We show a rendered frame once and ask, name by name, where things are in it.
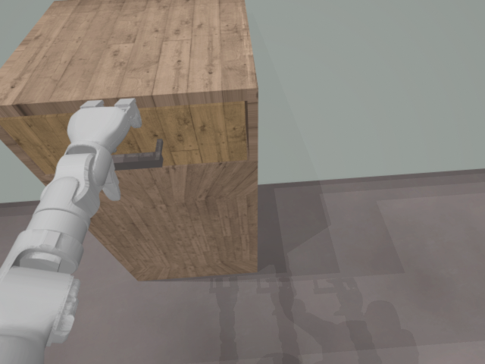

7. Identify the left robot forearm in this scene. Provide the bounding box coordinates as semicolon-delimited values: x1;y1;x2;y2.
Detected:
0;140;112;284

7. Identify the handle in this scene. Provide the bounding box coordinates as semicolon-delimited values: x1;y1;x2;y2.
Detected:
111;139;163;171

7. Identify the drawer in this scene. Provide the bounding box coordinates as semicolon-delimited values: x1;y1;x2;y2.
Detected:
0;101;247;174

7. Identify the left robot hand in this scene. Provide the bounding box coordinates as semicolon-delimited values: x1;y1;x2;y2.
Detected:
67;98;142;201

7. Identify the cabinet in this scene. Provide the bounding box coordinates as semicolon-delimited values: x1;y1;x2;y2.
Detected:
0;0;258;281

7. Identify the robot left upper arm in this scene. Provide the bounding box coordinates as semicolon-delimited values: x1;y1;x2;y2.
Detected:
0;266;81;364

